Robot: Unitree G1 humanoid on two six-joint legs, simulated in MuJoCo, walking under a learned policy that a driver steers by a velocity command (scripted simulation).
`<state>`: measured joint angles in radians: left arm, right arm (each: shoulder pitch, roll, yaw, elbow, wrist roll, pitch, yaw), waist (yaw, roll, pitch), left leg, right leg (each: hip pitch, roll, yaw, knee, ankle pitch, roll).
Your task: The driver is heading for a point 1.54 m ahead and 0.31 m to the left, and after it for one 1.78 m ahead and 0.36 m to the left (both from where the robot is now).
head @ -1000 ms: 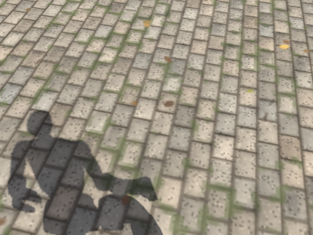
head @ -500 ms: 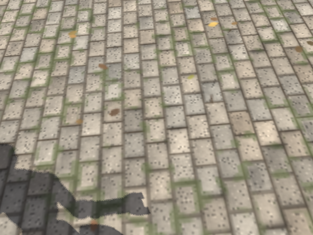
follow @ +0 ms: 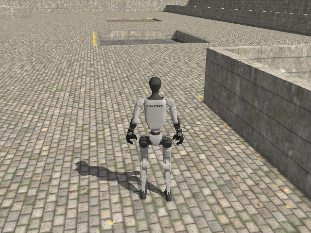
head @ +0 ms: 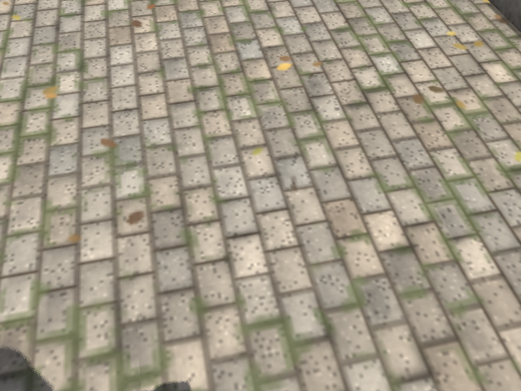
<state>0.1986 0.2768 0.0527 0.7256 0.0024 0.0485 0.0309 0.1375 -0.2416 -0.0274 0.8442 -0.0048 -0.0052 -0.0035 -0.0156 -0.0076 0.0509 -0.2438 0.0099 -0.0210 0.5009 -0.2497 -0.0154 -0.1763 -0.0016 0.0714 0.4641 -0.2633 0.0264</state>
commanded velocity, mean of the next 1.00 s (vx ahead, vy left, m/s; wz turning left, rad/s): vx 0.10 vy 0.00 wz -0.02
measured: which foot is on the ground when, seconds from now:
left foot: down 0.00-1.00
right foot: down 0.00-0.80, up 0.82-1.00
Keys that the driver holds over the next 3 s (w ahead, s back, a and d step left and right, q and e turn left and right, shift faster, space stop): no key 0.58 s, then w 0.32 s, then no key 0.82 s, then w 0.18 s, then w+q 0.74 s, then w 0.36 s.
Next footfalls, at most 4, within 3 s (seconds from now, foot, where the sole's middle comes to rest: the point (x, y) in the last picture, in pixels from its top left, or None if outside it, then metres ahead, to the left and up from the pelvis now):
1.20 right None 0.32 -0.09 -0.77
1.48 left None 0.26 0.14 -0.77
2.46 left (211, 320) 0.68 0.15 -0.77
2.98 right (235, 217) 1.03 0.09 -0.77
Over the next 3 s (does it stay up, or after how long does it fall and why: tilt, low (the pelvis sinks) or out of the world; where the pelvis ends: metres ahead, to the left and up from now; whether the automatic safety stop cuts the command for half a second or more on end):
stays up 0.84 0.12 -0.01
